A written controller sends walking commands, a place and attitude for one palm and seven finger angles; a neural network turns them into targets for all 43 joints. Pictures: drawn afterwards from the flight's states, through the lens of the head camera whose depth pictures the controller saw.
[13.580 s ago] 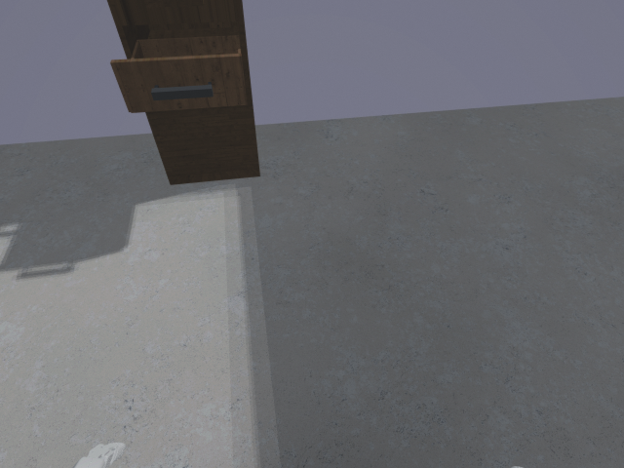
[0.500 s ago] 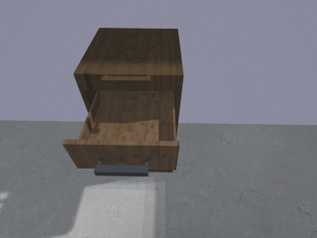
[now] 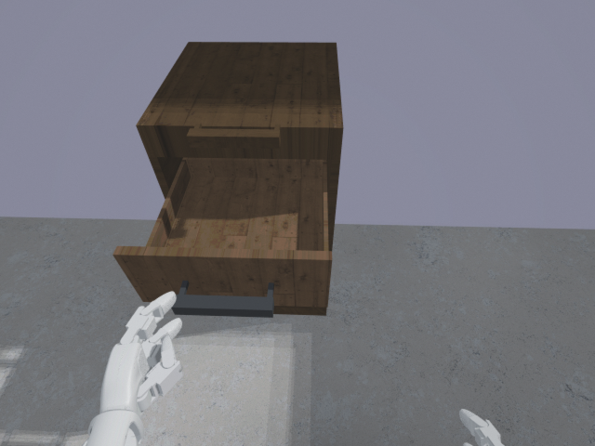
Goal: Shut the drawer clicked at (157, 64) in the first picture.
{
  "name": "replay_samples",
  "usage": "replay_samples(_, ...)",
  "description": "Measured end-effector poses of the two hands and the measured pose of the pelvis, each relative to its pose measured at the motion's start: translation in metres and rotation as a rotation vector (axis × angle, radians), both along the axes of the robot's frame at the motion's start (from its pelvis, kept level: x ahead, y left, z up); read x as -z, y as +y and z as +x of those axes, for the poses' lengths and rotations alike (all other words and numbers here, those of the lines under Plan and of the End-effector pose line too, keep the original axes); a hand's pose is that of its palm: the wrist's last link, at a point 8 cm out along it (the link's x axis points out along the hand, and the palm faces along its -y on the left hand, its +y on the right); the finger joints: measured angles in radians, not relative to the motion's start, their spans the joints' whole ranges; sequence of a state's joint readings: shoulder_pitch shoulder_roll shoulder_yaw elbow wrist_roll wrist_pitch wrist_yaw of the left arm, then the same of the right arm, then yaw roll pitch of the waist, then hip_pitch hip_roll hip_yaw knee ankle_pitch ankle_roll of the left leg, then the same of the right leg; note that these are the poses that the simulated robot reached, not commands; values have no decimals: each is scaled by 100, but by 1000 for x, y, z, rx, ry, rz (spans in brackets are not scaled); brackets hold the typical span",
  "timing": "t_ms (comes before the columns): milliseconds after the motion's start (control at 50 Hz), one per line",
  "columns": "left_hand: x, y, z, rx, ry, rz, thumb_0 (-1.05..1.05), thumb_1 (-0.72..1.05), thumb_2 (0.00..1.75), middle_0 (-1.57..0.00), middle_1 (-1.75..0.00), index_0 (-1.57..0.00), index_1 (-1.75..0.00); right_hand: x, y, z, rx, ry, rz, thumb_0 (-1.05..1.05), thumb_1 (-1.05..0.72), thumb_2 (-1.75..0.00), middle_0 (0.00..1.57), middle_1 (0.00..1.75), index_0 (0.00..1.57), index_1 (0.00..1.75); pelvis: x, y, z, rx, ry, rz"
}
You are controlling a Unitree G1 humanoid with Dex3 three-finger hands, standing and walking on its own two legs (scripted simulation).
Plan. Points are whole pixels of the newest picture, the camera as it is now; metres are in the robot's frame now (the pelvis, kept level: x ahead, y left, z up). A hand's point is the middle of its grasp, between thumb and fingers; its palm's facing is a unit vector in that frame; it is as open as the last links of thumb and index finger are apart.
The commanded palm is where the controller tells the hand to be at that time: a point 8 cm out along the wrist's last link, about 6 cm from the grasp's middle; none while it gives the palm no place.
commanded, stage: raise the hand and make a fist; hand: left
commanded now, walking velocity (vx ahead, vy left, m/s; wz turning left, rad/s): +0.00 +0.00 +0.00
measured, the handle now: (225, 295) +0.41 +0.14 -0.11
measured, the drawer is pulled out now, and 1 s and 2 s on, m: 0.28 0.28 0.28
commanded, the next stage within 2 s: bring the fist close to the handle in 1.66 s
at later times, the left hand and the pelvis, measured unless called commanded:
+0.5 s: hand (216, 400) +0.20 +0.12 -0.04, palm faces -0.17 -0.98 -0.02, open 4.3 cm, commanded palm +0.16 +0.20 -0.03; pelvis -0.02 -0.05 -0.08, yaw +1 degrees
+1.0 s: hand (189, 392) +0.20 +0.14 +0.00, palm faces +0.00 -1.00 +0.02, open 3.1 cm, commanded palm +0.18 +0.18 -0.01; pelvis +0.00 +0.00 -0.07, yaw +0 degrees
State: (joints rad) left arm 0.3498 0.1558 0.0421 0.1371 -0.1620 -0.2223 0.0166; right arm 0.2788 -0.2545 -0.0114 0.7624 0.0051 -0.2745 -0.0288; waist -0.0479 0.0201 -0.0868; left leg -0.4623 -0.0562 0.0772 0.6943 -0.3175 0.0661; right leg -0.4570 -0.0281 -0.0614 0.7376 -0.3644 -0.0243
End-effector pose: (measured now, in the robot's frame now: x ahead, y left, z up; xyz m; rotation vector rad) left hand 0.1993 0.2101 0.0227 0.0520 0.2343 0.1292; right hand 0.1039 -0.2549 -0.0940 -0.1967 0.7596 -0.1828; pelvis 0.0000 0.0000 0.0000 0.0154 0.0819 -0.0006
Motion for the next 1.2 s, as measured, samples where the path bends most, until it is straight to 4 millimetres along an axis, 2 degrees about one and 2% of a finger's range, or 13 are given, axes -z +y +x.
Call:
replay_samples(80, 11, -28, -4, 144, -207, -100, 1, 92, 90, -35, -47, -35, -47, -11, -18, 41, -33, -147, -35, 1, -91, -90, 20, 30, 20, 30, 23, -15, -8, 19, 71, 3)
replay_samples(200, 79, -27, -64, 131, -47, -88, 1, 91, 90, -47, -59, -47, -60, -15, -32, 94, -130, -275, -90, 1, -91, -90, 20, 30, 20, 30, 59, -35, -16, -2, 129, -6)
replay_samples(240, 82, -16, -81, 57, -35, -51, 1, 90, 90, -51, -63, -51, -64, -9, -30, 106, -156, -293, -91, 1, -91, -90, 20, 30, 20, 30, 67, -40, -16, -12, 143, -16)
replay_samples(300, 61, -2, -87, -18, -157, 21, 2, 90, 90, -57, -70, -57, -70, 8, -21, 116, -190, -295, -68, 1, -91, -90, 20, 30, 20, 30, 77, -45, -17, -30, 163, -34)
replay_samples(400, 31, -14, -51, 118, -353, 51, 2, 90, 90, -66, -80, -66, -81, 45, 0, 108, -213, -231, 16, 1, -91, -90, 20, 30, 20, 30, 85, -49, -19, -45, 184, -52)
replay_samples(500, 59, -37, -7, 300, -115, -51, 1, 90, 90, -76, -91, -76, -92, 67, 4, 73, -123, -95, 83, 1, -90, -90, 20, 30, 20, 30, 79, -47, -16, -32, 197, -33)
replay_samples(560, 61, -31, -2, 227, -21, -84, 2, 90, 90, -82, -98, -82, -98, 65, -4, 51, -45, -24, 84, 1, -90, -90, 20, 30, 20, 30, 70, -43, -9, -18, 194, -21)
replay_samples(660, 33, -8, -19, 55, -112, -29, 2, 90, 90, -92, -108, -92, -109, 55, -18, 33, 16, 37, 32, 1, -90, -90, 20, 30, 20, 30, 58, -34, 3, -6, 195, -19)
replay_samples(720, 30, -6, -29, 71, -156, -11, 2, 90, 90, -98, -115, -98, -116, 52, -23, 36, 0, 33, -9, 1, -90, -90, 20, 30, 20, 30, 60, -27, 3, -14, 204, -31)
replay_samples(820, 55, -23, -36, 197, -113, -90, 1, 91, 90, -108, -126, -108, -127, 45, -17, 57, -32, -41, -60, 1, -91, -90, 20, 30, 20, 30, 69, -13, -2, -14, 219, -48)
replay_samples(880, 55, -26, -31, 226, -138, -93, 2, 90, 90, -114, -132, -114, -133, 40, -5, 72, -59, -93, -69, 1, -91, -90, 20, 30, 20, 30, 73, -7, -4, -11, 220, -55)
replay_samples(1020, 24, -13, -18, 124, -273, -80, 2, 90, 90, -128, -147, -128, -148, 28, 41, 93, -134, -156, 3, 1, -91, -90, 20, 30, 20, 30, 71, 7, -4, -15, 206, -71)
replay_samples(1200, 40, -34, -24, 222, -126, -107, 2, 90, 90, -137, -157, -137, -158, 21, 71, 88, -176, -131, 33, 1, -90, -90, 20, 30, 20, 30, 67, 19, -3, -11, 191, -72)
